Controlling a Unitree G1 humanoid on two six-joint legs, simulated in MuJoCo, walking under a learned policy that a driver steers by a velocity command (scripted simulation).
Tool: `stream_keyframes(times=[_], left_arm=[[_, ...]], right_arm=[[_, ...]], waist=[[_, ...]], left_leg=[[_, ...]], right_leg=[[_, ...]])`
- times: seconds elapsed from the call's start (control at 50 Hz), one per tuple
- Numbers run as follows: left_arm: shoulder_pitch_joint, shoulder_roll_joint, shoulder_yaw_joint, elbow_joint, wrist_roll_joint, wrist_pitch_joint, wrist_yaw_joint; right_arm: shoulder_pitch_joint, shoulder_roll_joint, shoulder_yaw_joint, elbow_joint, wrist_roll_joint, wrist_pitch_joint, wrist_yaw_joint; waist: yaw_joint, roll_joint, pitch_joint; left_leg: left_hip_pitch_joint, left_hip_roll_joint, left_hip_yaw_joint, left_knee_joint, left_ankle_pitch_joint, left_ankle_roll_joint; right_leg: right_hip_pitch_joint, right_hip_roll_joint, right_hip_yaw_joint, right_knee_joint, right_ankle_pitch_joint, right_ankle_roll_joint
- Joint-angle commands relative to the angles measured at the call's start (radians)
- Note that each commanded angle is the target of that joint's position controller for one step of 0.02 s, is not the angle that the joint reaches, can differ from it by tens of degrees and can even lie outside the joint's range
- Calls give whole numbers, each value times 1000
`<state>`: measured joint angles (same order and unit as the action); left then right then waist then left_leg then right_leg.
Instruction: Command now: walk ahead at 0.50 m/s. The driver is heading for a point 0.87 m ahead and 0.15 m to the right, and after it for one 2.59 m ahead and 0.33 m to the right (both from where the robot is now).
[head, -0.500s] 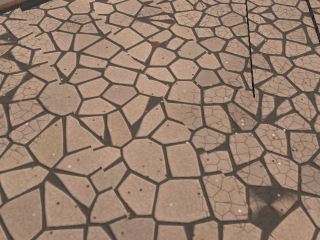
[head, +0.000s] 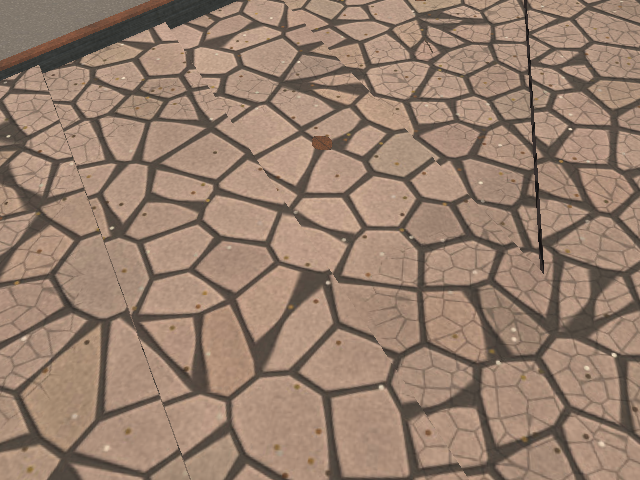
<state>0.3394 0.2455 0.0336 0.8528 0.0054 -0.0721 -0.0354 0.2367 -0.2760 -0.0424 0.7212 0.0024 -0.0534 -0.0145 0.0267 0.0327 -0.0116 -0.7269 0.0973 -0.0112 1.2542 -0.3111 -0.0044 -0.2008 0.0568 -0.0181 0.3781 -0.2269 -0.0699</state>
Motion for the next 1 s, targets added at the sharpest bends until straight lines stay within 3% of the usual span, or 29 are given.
stream_keyframes(times=[0.02, 0.08, 0.14, 0.2, 0.24, 0.26, 0.28, 0.3, 0.32, 0.34, 0.36, 0.38, 0.4, 0.42, 0.46, 0.5, 0.56, 0.64, 0.76, 0.8, 0.82, 0.84, 0.86, 0.88, 0.9, 0.92, 0.94, 0.96, 1.0], left_arm=[[-40, 160, 40, -58, -1, -17, 15], [8, 153, 36, -35, -9, -8, 27], [65, 164, 35, -18, -19, 3, 36], [103, 185, 43, 6, -20, 22, 37], [101, 199, 51, 15, -22, 30, 39], [85, 209, 56, 14, -23, 33, 42], [67, 201, 53, 9, -19, 36, 44], [54, 171, 41, -13, -2, 35, 48], [183, 42, 5, -35, 10, 11, 41], [158, 90, 12, -17, -13, -13, 28], [44, 167, 37, -51, -45, -23, 23], [-43, 171, 38, -79, -46, -27, 25], [-76, 161, 40, -84, -30, -20, 29], [-47, 150, 46, -76, -26, -6, 33], [15, 103, 41, -51, -30, 22, 38], [-12, 95, 43, -61, -27, 33, 44], [-97, 91, 47, -89, -23, 29, 41], [-220, 62, 37, -130, -18, 17, 18], [-341, 67, 35, -216, -25, 20, -14], [-267, 102, 54, -221, -20, 20, -24], [-165, 138, 74, -202, -20, 22, -24], [20, 211, 111, -163, -23, 23, -11], [107, 353, 148, -155, -33, 24, 3], [120, 314, 126, -179, -42, 15, 4], [128, 234, 99, -170, -26, 9, 1], [67, 207, 90, -175, -24, 5, 3], [-7, 180, 81, -191, -23, 6, 5], [-65, 151, 71, -209, -15, 6, 8], [-118, 149, 70, -233, -11, 8, 14]], right_arm=[[-10, -38, -5, -77, -11, -10, 2], [-124, -16, 2, -110, -2, -25, 17], [-255, -8, 6, -139, 15, -40, 38], [-308, -17, -1, -156, 26, -43, 58], [-272, -46, -15, -150, 21, -43, 62], [-206, -72, -29, -133, 15, -42, 60], [-67, -113, -50, -92, 11, -40, 53], [118, -166, -67, -52, 1, -37, 42], [216, -271, -89, -29, -14, -34, 37], [280, -204, -77, -6, 2, -28, 40], [199, -169, -62, -5, 6, -26, 36], [106, -138, -52, -17, 5, -24, 32], [38, -104, -40, -20, -3, -26, 35], [-6, -77, -33, -23, -12, -33, 37], [-29, -67, -35, -9, -11, -50, 38], [-12, -92, -44, 17, -19, -62, 31], [26, -115, -53, 50, -21, -63, 15], [51, -134, -57, 72, -9, -61, 1], [124, -155, -75, 120, 13, -27, 1], [72, -188, -85, 106, 18, -16, -8], [52, -196, -88, 99, 18, -8, -13], [54, -178, -78, 86, 13, -2, -22], [165, -82, -39, 39, -21, -22, -11], [139, -73, -23, 31, -17, -65, 9], [12, -143, -45, 6, 32, -90, 23], [-55, -133, -38, -18, 36, -100, 22], [-59, -126, -39, -16, 12, -100, 15], [-47, -135, -48, -11, -6, -89, 10], [-18, -120, -50, -11, -10, -63, 10]], waist=[[-36, -92, -4], [4, -94, 12], [56, -80, 62], [70, -108, 93], [36, -138, 68], [-7, -156, 22], [-80, -149, -67], [-153, -108, -213], [-108, 156, -386], [-156, 203, -481], [-151, 132, -269], [-121, 78, -134], [-83, 29, -45], [-39, 56, -18], [-3, 80, -10], [-1, 57, 19], [-24, 28, 41], [-68, 9, 63], [-107, 13, 112], [-45, 56, 57], [13, 60, -7], [102, -6, -111], [70, -258, -254], [69, -279, -403], [113, -198, -316], [91, -129, -199], [43, -53, -124], [0, -59, -90], [-45, -70, -58]], left_leg=[[-99, 53, -28, -105, 135, -10], [-85, 36, -8, -310, 290, -2], [6, -11, 32, -579, 431, -7], [44, -46, 35, -712, 383, 7], [126, -77, 42, -759, 301, 38], [223, -103, 59, -769, 268, 60], [416, -121, 76, -775, 280, 93], [741, -6, -31, -687, 375, 145], [1150, 267, -481, -699, 319, 316], [1211, 325, -768, -884, 88, 371], [1060, 278, -629, -923, -33, 309], [867, 233, -489, -951, -18, 269], [690, 189, -387, -992, 55, 249], [582, 157, -306, -1030, 106, 231], [489, 133, -209, -1089, 144, 228], [468, 140, -135, -1123, 202, 233], [531, 139, -46, -1133, 280, 215], [560, 116, 84, -1133, 312, 175], [789, 187, 125, -1022, 418, 152], [803, 200, 154, -890, 757, 127], [787, 179, 179, -739, 904, 107], [643, 118, 222, -472, 850, 66], [195, -9, 215, -54, 308, -6], [-15, -148, 0, 132, -284, -15], [-118, -88, -82, 156, -218, 21], [-132, -51, -73, 98, -137, 40], [-84, -14, -72, 12, -82, 33], [7, 19, -76, -63, -42, 26], [88, 27, -67, -154, -4, 3]], right_leg=[[56, -280, 192, -167, 515, -175], [101, -250, 127, -174, 540, -135], [122, -228, 97, -199, 387, -116], [220, -274, 119, -177, 385, -108], [285, -295, 127, -108, 538, -87], [301, -287, 115, -29, 692, -74], [270, -248, 81, 126, 791, -52], [87, -206, 53, 373, 597, -22], [-315, -42, 37, 781, -3, 48], [-482, 2, 163, 937, -369, 58], [-592, -63, 151, 995, -315, 54], [-591, -116, 110, 949, -213, 46], [-536, -151, 93, 883, -140, 47], [-457, -181, 102, 828, -90, 51], [-373, -192, 100, 782, -49, 64], [-410, -192, 117, 726, 19, 80], [-491, -182, 146, 580, 186, 90], [-432, -151, 69, 354, 389, 80], [-512, -125, 12, 231, 217, 17], [-386, -87, -32, 245, 105, -26], [-242, -42, -67, 231, 71, -50], [45, -14, -31, 185, 115, -101], [487, -265, 425, 181, 77, -276], [632, -389, 855, -32, -71, -377], [594, -361, 737, -71, -40, -308], [462, -326, 606, -60, 48, -268], [308, -300, 510, -61, 166, -248], [180, -267, 436, -82, 256, -231], [50, -224, 382, -130, 292, -229]])
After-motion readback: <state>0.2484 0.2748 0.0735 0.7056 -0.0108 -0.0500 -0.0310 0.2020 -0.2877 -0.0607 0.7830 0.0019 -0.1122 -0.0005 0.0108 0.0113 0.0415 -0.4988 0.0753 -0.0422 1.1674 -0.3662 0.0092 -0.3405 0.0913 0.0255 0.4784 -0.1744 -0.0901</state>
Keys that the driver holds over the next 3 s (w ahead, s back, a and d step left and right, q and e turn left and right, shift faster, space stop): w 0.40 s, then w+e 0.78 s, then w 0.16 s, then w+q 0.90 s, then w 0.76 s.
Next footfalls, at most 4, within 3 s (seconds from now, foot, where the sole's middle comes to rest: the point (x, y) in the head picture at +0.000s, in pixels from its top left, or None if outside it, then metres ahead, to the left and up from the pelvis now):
0.30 left None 0.35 0.15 -0.78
0.84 right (411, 427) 0.61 -0.12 -0.78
1.30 left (355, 302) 0.93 0.00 -0.78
1.76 right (474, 281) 1.02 -0.32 -0.82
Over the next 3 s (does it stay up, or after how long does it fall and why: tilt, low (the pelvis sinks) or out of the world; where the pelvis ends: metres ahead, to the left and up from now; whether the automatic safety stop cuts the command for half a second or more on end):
stays up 1.61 -0.23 -0.08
